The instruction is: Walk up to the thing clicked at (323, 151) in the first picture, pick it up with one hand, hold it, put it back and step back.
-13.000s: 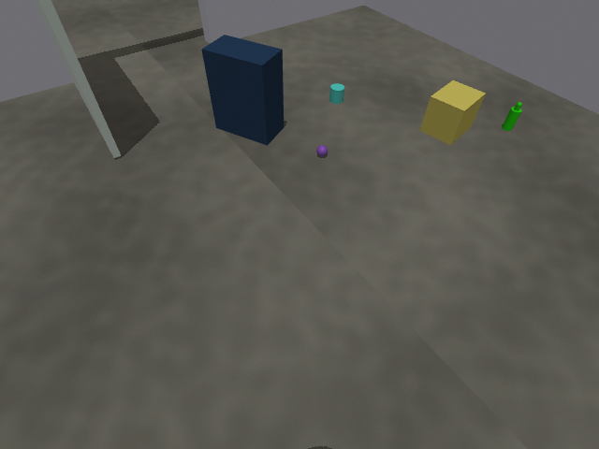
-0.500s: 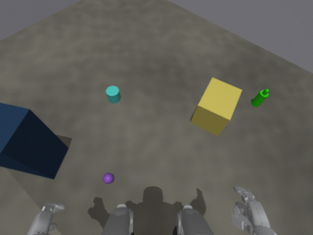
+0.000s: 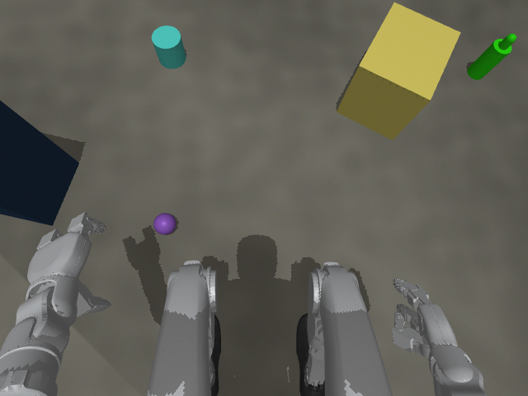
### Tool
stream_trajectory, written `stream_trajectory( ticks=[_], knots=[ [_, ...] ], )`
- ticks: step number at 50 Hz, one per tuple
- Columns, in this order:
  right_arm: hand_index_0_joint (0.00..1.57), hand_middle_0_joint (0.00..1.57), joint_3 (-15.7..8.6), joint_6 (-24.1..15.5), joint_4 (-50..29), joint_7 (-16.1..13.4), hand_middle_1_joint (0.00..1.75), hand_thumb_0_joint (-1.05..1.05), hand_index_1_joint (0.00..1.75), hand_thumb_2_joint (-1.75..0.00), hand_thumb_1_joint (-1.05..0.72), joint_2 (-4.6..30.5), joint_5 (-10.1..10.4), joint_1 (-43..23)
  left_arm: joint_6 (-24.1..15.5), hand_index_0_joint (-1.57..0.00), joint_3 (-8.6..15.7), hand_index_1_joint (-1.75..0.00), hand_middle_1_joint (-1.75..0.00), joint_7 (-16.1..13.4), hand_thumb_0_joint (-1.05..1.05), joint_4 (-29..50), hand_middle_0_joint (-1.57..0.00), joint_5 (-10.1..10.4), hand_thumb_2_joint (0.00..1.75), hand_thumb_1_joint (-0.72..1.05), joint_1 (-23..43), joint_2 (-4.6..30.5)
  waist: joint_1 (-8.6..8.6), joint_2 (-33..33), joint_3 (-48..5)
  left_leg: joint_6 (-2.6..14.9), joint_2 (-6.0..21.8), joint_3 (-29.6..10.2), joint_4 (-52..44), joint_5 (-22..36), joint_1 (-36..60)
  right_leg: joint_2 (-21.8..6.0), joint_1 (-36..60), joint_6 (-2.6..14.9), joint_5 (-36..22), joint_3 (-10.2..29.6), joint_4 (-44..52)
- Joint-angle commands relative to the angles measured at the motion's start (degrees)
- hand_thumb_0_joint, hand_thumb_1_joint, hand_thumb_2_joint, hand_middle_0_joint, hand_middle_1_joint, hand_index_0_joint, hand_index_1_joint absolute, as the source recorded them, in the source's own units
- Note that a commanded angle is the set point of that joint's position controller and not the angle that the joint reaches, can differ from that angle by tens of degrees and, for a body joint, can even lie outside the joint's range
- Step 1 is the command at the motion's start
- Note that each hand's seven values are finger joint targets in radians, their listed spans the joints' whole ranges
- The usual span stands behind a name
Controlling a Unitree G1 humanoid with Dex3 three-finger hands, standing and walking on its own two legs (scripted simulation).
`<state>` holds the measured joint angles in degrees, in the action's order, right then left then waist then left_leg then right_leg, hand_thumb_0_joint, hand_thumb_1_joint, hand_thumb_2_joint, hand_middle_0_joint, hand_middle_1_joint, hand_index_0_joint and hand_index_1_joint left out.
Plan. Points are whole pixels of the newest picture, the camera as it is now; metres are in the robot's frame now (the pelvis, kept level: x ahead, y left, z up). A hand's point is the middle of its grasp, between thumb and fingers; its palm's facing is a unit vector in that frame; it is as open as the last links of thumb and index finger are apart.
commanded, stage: rise first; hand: left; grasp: from above
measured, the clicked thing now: (164, 223) +0.43 +0.26 -0.46
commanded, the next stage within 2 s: approach in 1.64 s
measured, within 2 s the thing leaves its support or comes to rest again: neither
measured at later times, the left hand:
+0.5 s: hand (114, 246) +0.34 +0.31 -0.26, palm faces -0.47 -0.13 -0.87, open 14.2 cm
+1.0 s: hand (127, 237) +0.37 +0.31 -0.32, palm faces -0.46 -0.04 -0.89, open 14.1 cm
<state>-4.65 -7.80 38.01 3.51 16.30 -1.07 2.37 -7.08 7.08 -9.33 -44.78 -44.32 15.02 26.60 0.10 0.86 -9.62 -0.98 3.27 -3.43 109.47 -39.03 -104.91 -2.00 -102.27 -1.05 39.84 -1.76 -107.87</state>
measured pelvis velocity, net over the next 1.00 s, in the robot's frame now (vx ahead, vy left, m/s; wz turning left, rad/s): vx -0.03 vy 0.00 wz -0.06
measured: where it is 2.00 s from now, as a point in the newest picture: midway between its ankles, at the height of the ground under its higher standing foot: (259, 373)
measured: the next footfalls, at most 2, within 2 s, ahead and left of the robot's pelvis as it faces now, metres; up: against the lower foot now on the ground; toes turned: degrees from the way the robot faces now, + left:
none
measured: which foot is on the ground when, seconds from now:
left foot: down 0.00-1.00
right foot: down 0.00-1.00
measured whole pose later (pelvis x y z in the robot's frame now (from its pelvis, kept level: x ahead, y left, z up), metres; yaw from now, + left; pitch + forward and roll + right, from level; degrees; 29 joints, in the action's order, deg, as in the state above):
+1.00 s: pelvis -0.03 +0.00 -0.15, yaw -3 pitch +33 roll -6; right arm -2.1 -3.1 44.9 7.5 14.7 -8.4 4.0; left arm -16.1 7.7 -25.4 -74.7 -72.6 41.5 37.7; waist 6.3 -1.1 -4.0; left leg -0.7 2.4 -7.2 136.2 -38.4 -130.9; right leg -0.9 -126.7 -2.0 39.0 -2.4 -132.9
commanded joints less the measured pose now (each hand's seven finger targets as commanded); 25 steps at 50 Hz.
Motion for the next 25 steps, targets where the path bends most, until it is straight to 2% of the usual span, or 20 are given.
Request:
stream_trajectory(
  ticks=[1, 3, 4, 5, 6, 7, 8, 9, 10, 11, 13, 14, 16, 19, 20, 21, 22, 23, 24, 25],
  knots=[
    [0.20, 0.20, -4.27, -1.02, -2.64, -0.10, 0.30, 0.00, 0.30, -0.89, -0.86, 9.89, -0.26, 7.96, -3.15, -0.12, 4.88, -0.99, -0.99, -2.17, 0.00, 3.83, -0.11, -4.18, 0.95, -0.45, 9.37, 16.52, -0.05, 2.14, -35.59, 2.00, -2.78, 2.40, -7.57, 14.07, 19.64, 2.35, 14.24, 2.45, -13.60, -1.39, 8.91],
    [0.20, 0.20, -4.67, -0.49, -2.57, -0.21, 0.30, 0.00, 0.30, -0.89, -0.86, 10.12, -0.36, 8.23, -4.31, -0.11, 5.45, -1.00, -1.00, -2.70, 0.00, 4.46, -0.11, -5.83, 0.96, -0.46, 13.70, 18.42, -0.20, 3.14, -37.43, 2.02, -2.64, 2.64, -5.66, 13.06, 19.43, 2.43, 12.23, 2.49, -12.50, -1.51, 7.80],
    [0.20, 0.20, -4.48, -0.20, -1.96, -0.26, 0.30, 0.00, 0.30, -0.90, -0.87, 10.11, -0.50, 8.90, -4.65, -0.10, 5.30, -1.01, -1.01, -3.04, 0.00, 3.47, -0.10, -6.68, 0.97, -0.47, 15.17, 19.23, 0.45, 3.19, -36.02, 2.07, -2.80, 2.84, -5.19, 10.85, 16.72, 2.42, 12.00, 2.43, -10.71, -1.63, 7.34],
    [0.20, 0.20, -4.22, 0.24, -0.79, -0.06, 0.30, 0.00, 0.30, -0.90, -0.87, 9.73, -0.74, 9.42, -4.91, -0.08, 4.98, -1.03, -1.03, -3.36, 0.00, 0.03, -0.08, -7.09, 0.99, -0.50, 14.60, 18.52, 0.81, 1.42, -34.30, 2.39, -2.82, 2.69, -4.49, 8.25, 14.76, 2.60, 10.98, 2.32, -8.22, -1.83, 7.24],
    [0.20, 0.20, -4.25, 0.53, -0.46, -0.06, 0.30, 0.00, 0.30, -0.89, -0.86, 9.68, -0.86, 9.96, -5.51, -0.07, 4.44, -1.04, -1.05, -3.74, 0.00, 2.00, -0.07, -7.60, 1.00, -0.51, 17.75, 18.73, 1.12, 2.04, -35.26, 2.48, -2.82, 2.67, -3.58, 7.93, 14.68, 2.64, 9.84, 2.35, -7.95, -1.95, 6.80],
    [0.20, 0.20, -3.45, 1.08, -0.16, 0.05, 0.30, 0.00, 0.30, -0.90, -0.87, 9.07, -1.04, 10.16, -5.52, -0.07, 4.80, -1.03, -1.03, -4.15, 0.00, -1.37, -0.07, -8.37, 1.01, -0.51, 18.27, 19.79, 1.41, 1.40, -34.55, 2.58, -2.85, 2.48, -3.25, 6.72, 13.67, 2.67, 9.02, 2.42, -6.60, -2.12, 6.27],
    [0.20, 0.20, -4.35, 1.28, -0.93, -0.06, 0.30, 0.00, 0.30, -0.90, -0.87, 10.46, -1.15, 9.63, -6.59, -0.06, 6.06, -1.05, -1.05, -4.75, 0.00, 4.78, -0.06, -9.40, 1.02, -0.52, 23.36, 23.04, 0.46, 5.24, -37.34, 2.35, -2.79, 2.59, -2.69, 7.03, 15.07, 2.58, 8.04, 2.61, -6.69, -2.07, 5.16],
    [0.20, 0.20, -3.31, 1.93, 0.15, -0.01, 0.30, 0.00, 0.30, -0.90, -0.87, 9.66, -1.16, 10.13, -6.09, -0.05, 5.19, -1.05, -1.05, -5.07, 0.00, -3.29, -0.05, -10.56, 1.03, -0.54, 19.84, 21.82, 1.23, 3.68, -35.05, 2.38, -2.85, 2.07, -2.72, 5.03, 13.91, 2.77, 6.46, 2.67, -4.78, -2.54, 4.66],
    [0.20, 0.20, -3.96, 2.30, -0.08, 0.03, 0.30, 0.00, 0.30, -0.90, -0.87, 10.37, -1.27, 10.23, -6.61, -0.06, 5.23, -1.05, -1.05, -5.62, 0.00, -0.50, -0.06, -10.93, 1.03, -0.54, 22.31, 22.48, 1.09, 4.28, -34.98, 2.41, -2.94, 2.51, -1.91, 5.80, 12.87, 2.78, 6.62, 2.66, -5.54, -2.60, 4.12],
    [0.20, 0.20, -3.15, 2.74, 0.70, 0.07, 0.30, 0.00, 0.30, -0.90, -0.88, 9.86, -1.52, 10.34, -6.65, -0.06, 4.61, -1.04, -1.04, -6.05, 0.00, -4.51, -0.06, -11.57, 1.04, -0.54, 21.88, 21.63, 1.78, 2.91, -33.18, 2.51, -2.82, 1.97, -1.35, 4.10, 12.06, 2.93, 4.43, 2.67, -3.94, -2.91, 3.71],
    [0.20, 0.20, -3.12, 3.17, 1.21, 0.15, 0.30, 0.00, 0.30, -0.90, -0.88, 10.44, -1.91, 10.60, -7.23, -0.05, 4.22, -1.03, -1.03, -6.81, 0.00, -5.16, -0.05, -13.06, 1.04, -0.55, 25.61, 22.72, 2.63, 5.34, -31.75, 2.47, -2.92, 1.44, -0.97, 2.13, 10.82, 2.84, 1.26, 2.86, -2.65, -3.40, 1.94],
    [0.20, 0.20, -2.61, 3.36, 1.24, 0.24, 0.30, 0.00, 0.30, -0.90, -0.89, 10.44, -2.00, 10.52, -7.26, -0.05, 4.76, -1.02, -1.02, -7.24, 0.00, -7.01, -0.06, -13.69, 1.05, -0.56, 25.68, 23.78, 2.51, 5.58, -30.79, 2.42, -2.78, 0.55, -1.36, 0.73, 10.89, 2.85, -0.12, 2.90, -1.76, -3.98, 0.89],
    [0.20, 0.20, -2.52, 3.79, 1.75, 0.33, 0.30, 0.00, 0.30, -0.90, -0.89, 10.77, -2.34, 10.61, -7.75, -0.05, 4.24, -1.00, -0.99, -8.20, 0.00, -7.61, -0.06, -15.53, 1.06, -0.57, 28.36, 24.57, 2.68, 7.25, -31.25, 2.23, -2.86, 0.66, -0.25, 0.56, 10.54, 2.86, -1.68, 3.11, -1.83, -4.10, -0.31],
    [0.20, 0.20, -2.30, 3.91, 2.26, 0.69, 0.30, 0.00, 0.30, -0.90, -0.89, 11.18, -2.84, 10.96, -8.14, -0.05, 3.25, -0.99, -0.98, -9.35, 0.00, -11.49, -0.06, -17.12, 1.05, -0.57, 28.64, 23.29, 3.50, 6.72, -29.48, 2.26, -2.93, 0.41, 1.34, 1.73, 9.38, 2.78, -4.08, 3.10, -3.18, -4.76, -2.06],
    [0.20, 0.20, -1.97, 3.99, 2.66, 0.78, 0.30, 0.00, 0.30, -0.90, -0.89, 11.21, -2.97, 11.20, -8.17, -0.05, 3.49, -0.98, -0.97, -9.68, 0.00, -13.08, -0.06, -18.00, 1.05, -0.57, 28.93, 24.44, 3.58, 7.54, -28.88, 2.22, -2.92, 0.23, 1.39, 1.30, 8.97, 2.78, -4.89, 3.19, -2.91, -4.92, -2.67],
    [0.20, 0.20, -2.32, 3.91, 2.42, 0.89, 0.30, 0.00, 0.30, -0.90, -0.89, 11.63, -3.25, 10.99, -8.83, -0.05, 3.01, -0.98, -0.96, -9.99, 0.00, -9.93, -0.06, -18.73, 1.05, -0.57, 32.90, 25.13, 3.78, 9.21, -30.37, 2.18, -2.95, 0.48, 2.11, 1.98, 9.42, 2.69, -5.20, 3.21, -3.69, -4.81, -3.13],
    [0.20, 0.20, -1.85, 4.16, 3.05, 0.94, 0.30, 0.00, 0.30, -0.90, -0.89, 11.31, -3.32, 11.33, -8.48, -0.05, 3.93, -0.98, -0.96, -10.32, 0.00, -14.80, -0.06, -19.76, 1.05, -0.57, 30.59, 26.16, 3.60, 7.94, -29.86, 2.18, -2.95, 0.42, 2.53, 1.77, 8.96, 2.91, -5.33, 3.30, -3.21, -4.95, -3.43],
    [0.20, 0.20, -2.19, 4.06, 2.37, 1.11, 0.30, 0.00, 0.30, -0.90, -0.90, 11.42, -3.52, 10.87, -8.89, -0.06, 2.86, -0.97, -0.96, -10.59, 0.00, -12.16, -0.07, -19.91, 1.05, -0.56, 32.90, 24.91, 3.65, 8.93, -30.42, 2.11, -3.04, 0.86, 3.34, 3.51, 9.28, 2.77, -5.33, 3.28, -4.81, -4.88, -3.86],
    [0.20, 0.20, -2.01, 4.23, 3.57, 1.23, 0.30, 0.00, 0.30, -0.90, -0.89, 11.56, -3.83, 11.44, -8.74, -0.05, 3.22, -0.98, -0.97, -10.96, 0.00, -16.54, -0.06, -20.85, 1.04, -0.56, 31.35, 25.51, 4.18, 7.76, -28.79, 2.32, -3.12, 1.19, 4.18, 2.56, 7.07, 2.95, -5.79, 3.22, -3.79, -4.81, -3.76],
    [0.20, 0.20, -1.94, 4.12, 2.82, 1.43, 0.30, 0.00, 0.30, -0.90, -0.90, 11.34, -3.98, 11.04, -8.97, -0.06, 2.61, -0.97, -0.95, -11.25, 0.00, -15.40, -0.08, -20.78, 1.05, -0.56, 32.37, 24.59, 4.38, 6.89, -28.47, 2.48, -3.17, 1.41, 4.83, 3.47, 6.25, 2.98, -5.48, 3.10, -4.54, -4.88, -3.77]
  ],
)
